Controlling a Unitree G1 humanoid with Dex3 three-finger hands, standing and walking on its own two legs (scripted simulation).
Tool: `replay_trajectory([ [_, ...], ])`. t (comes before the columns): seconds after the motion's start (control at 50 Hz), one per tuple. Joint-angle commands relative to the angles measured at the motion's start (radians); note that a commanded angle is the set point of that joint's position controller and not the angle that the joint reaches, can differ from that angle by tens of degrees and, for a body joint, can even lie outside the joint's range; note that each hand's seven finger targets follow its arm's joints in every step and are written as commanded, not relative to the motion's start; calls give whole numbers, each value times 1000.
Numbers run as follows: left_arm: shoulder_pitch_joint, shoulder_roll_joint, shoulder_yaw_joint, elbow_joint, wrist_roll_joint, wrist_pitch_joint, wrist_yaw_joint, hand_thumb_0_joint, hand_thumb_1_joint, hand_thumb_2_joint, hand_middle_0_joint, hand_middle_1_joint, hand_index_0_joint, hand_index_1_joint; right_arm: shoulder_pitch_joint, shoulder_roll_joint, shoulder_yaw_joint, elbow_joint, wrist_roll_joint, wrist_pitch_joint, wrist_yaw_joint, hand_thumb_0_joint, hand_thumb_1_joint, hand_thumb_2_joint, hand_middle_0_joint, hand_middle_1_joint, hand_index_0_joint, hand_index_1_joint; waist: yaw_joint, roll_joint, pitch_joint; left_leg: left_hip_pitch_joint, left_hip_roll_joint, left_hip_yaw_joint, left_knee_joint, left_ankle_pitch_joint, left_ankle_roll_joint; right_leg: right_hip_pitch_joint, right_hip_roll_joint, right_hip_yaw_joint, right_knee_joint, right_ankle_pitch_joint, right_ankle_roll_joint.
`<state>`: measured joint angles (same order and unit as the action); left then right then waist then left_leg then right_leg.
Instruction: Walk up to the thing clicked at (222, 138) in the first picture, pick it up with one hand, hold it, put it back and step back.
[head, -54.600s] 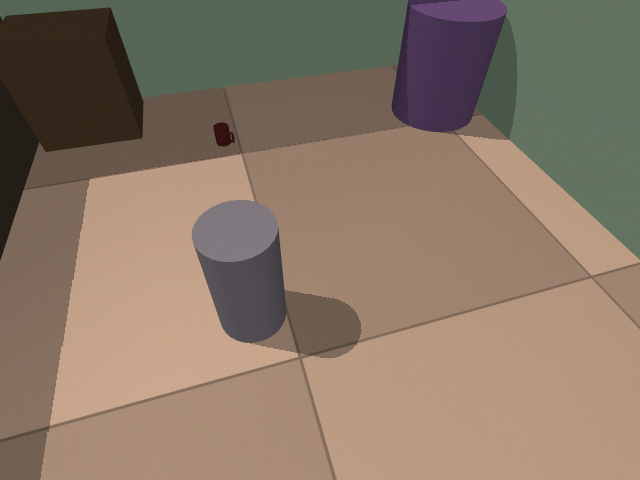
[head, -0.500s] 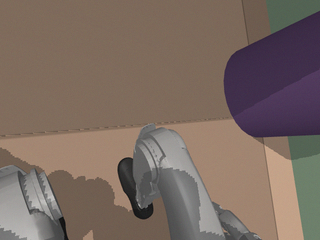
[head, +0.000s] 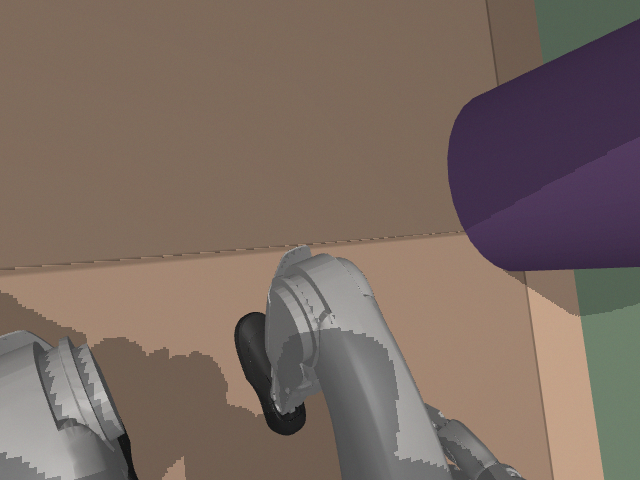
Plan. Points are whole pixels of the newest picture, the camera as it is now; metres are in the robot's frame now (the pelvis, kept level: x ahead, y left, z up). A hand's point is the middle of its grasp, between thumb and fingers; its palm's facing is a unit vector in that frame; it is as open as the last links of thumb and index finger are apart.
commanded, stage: open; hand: left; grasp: from above
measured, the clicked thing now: out of the picture +0.46 +0.39 -0.26
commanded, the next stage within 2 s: withdraw in 0.22 s
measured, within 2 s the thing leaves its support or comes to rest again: neither
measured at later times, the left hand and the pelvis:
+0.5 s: hand out of the picture +0.48 +0.40 -0.21, palm faces -0.39 -0.14 -0.91, open 14.0 cm; pelvis +0.00 +0.00 +0.00, yaw +0 degrees
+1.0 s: hand out of the picture +0.47 +0.42 -0.06, palm faces -0.46 -0.13 -0.88, open 14.0 cm; pelvis -0.01 +0.00 +0.05, yaw +5 degrees
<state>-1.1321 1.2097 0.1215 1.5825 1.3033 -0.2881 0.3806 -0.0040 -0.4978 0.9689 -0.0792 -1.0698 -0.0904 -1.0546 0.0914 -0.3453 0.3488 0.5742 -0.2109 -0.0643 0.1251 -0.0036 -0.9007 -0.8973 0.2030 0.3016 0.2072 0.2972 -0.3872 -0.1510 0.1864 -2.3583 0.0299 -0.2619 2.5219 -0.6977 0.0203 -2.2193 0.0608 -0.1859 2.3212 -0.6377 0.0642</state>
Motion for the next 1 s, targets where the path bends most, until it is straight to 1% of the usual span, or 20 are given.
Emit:
replay_trajectory([
  [0.0, -242, 267, 21, -143, -21, 2, 50, 0, -517, 965, -56, -1059, -70, -1044, 178, -333, -101, 7, -4, 6, -11, 0, -894, -898, 201, 301, 201, 301, -40, 624, -655, 578, 47, 68, -261, 274, -22, 308, 20, -88, -182, 248, -87],
  [0.08, -228, 264, 23, -107, -20, 9, 50, 0, -501, 968, -59, -1069, -76, -1051, 189, -332, -103, 21, -1, 4, -11, 0, -892, -896, 201, 301, 201, 301, -43, 610, -632, 560, 49, 64, -270, 240, -21, 291, 22, -89, -182, 222, -87],
  [0.12, -273, 278, 25, -171, -24, 3, 50, 0, -499, 963, -58, -1069, -76, -1050, 178, -333, -102, 7, -4, 1, -10, 0, -892, -897, 201, 301, 201, 301, -41, 634, -668, 578, 49, 68, -268, 247, -22, 310, 21, -89, -185, 232, -86],
  [0.22, -205, 257, 14, -73, -24, 13, 50, 0, -490, 961, -58, -1070, -77, -1048, 181, -326, -99, 21, -1, 3, -12, 0, -891, -896, 201, 301, 201, 301, -42, 569, -630, 506, 44, 80, -256, 209, -11, 320, 29, -86, -192, 210, -83],
  [0.24, -283, 272, 16, -174, -28, 1, 52, 0, -503, 976, -60, -1061, -73, -1045, 176, -333, -101, 10, -2, 1, -14, 0, -892, -896, 201, 301, 201, 301, -43, 598, -655, 532, 44, 78, -254, 234, -16, 316, 23, -86, -192, 231, -85],
  [0.32, -221, 266, 18, -115, -24, 13, 42, 0, -528, 984, -60, -1046, -75, -1030, 191, -328, -102, 24, 1, 0, -13, 0, -905, -898, 201, 300, 200, 300, -42, 587, -662, 545, 46, 79, -252, 248, -12, 326, 25, -80, -190, 237, -81],
  [0.34, -255, 292, 31, -167, -27, 7, 45, 0, -536, 989, -60, -1037, -72, -1024, 197, -334, -105, 25, 3, 1, -14, 0, -907, -899, 200, 300, 200, 300, -41, 610, -678, 561, 45, 80, -251, 265, -16, 333, 22, -79, -190, 248, -82],
  [0.36, -273, 310, 46, -191, -24, 6, 50, 0, -540, 993, -60, -1035, -70, -1024, 181, -334, -106, 10, -1, 3, -16, 0, -908, -900, 201, 300, 200, 300, -26, 632, -706, 577, 46, 78, -255, 280, -22, 341, 22, -83, -186, 258, -87],
  [0.38, -244, 302, 31, -168, -14, 13, 46, 0, -555, 999, -60, -1033, -66, -1026, 171, -330, -106, 0, 2, 3, -16, 0, -911, -902, 200, 300, 200, 300, -11, 646, -708, 589, 44, 79, -261, 276, -22, 326, 25, -82, -179, 247, -92],
  [0.46, -275, 330, 79, -286, -22, 36, 23, 0, -563, 1005, -61, -1024, -62, -1022, 177, -333, -136, -5, 7, 12, -15, 0, -914, -904, 200, 300, 200, 300, 15, 723, -776, 634, 41, 91, -271, 317, -30, 321, 17, -76, -182, 270, -95],
  [0.48, -259, 308, 63, -294, -20, 47, 5, 0, -566, 1004, -61, -1024, -62, -1021, 187, -325, -145, -7, 15, 12, -11, 0, -914, -904, 200, 300, 200, 300, 20, 735, -772, 646, 39, 93, -276, 321, -30, 307, 17, -70, -178, 264, -98],
  [0.54, -276, 315, 97, -441, -37, 71, -43, 0, -565, 1004, -62, -1017, -61, -1016, 198, -317, -177, -12, 26, 27, -6, 0, -913, -904, 200, 300, 200, 300, 56, 791, -877, 690, 34, 106, -287, 382, -32, 326, 10, -57, -189, 297, -100],
  [0.58, -232, 261, 86, -481, -56, 97, -92, 0, -565, 1000, -62, -1014, -62, -1013, 214, -303, -202, -15, 42, 44, 1, 0, -913, -904, 200, 300, 200, 300, 79, 775, -897, 699, 27, 110, -313, 393, -27, 315, 8, -49, -197, 294, -101],
  [0.68, -190, 90, 10, -517, -120, 149, -246, 0, -548, 997, -68, -1003, -66, -1003, 261, -290, -257, -21, 76, 104, -6, 0, -909, -903, 200, 300, 200, 300, 61, 626, -807, 630, 7, 120, -369, 281, -9, 275, 1, -28, -270, 214, -114],
  [0.72, -220, 50, -23, -565, -143, 149, -302, 0, -547, 1000, -73, -1000, -69, -1003, 276, -281, -264, -20, 88, 128, -17, 0, -909, -904, 200, 300, 200, 300, 44, 571, -787, 598, 4, 131, -388, 225, -2, 296, 0, -17, -306, 181, -115],
  [0.8, -258, 58, -30, -601, -167, 114, -396, 0, -525, 992, -89, -989, -84, -993, 278, -264, -265, -18, 103, 161, -44, 0, -906, -903, 200, 300, 200, 300, 47, 535, -786, 611, -1, 122, -420, 200, -2, 289, -5, -2, -327, 155, -120],
  [0.82, -283, 32, -47, -609, -174, 99, -412, 0, -525, 992, -90, -986, -85, -991, 274, -253, -257, -20, 104, 167, -50, 0, -907, -904, 200, 300, 200, 300, 30, 527, -776, 599, -3, 123, -422, 186, 0, 293, -6, -1, -332, 150, -120],
  [0.86, -281, 36, -51, -573, -176, 69, -431, 0, -513, 982, -103, -977, -98, -982, 268, -244, -251, -11, 107, 175, -67, 0, -907, -903, 200, 300, 200, 300, 41, 504, -760, 608, -5, 120, -430, 184, -2, 271, -9, 7, -332, 148, -118],
  [0.88, -298, 45, -51, -559, -172, 53, -434, 0, -522, 989, -97, -985, -92, -990, 266, -242, -244, -15, 104, 178, -73, 0, -908, -904, 200, 300, 200, 300, 31, 508, -744, 593, -7, 127, -427, 175, 0, 282, -9, 8, -340, 142, -119],
  [0.98, -316, 75, -41, -461, -130, -12, -397, 0, -470, 949, -144, -937, -139, -942, 252, -237, -222, -18, 98, 195, -96, 0, -907, -903, 200, 300, 199, 300, 41, 548, -740, 653, -7, 102, -465, 195, -12, 234, -18, 0, -310, 156, -113],
])
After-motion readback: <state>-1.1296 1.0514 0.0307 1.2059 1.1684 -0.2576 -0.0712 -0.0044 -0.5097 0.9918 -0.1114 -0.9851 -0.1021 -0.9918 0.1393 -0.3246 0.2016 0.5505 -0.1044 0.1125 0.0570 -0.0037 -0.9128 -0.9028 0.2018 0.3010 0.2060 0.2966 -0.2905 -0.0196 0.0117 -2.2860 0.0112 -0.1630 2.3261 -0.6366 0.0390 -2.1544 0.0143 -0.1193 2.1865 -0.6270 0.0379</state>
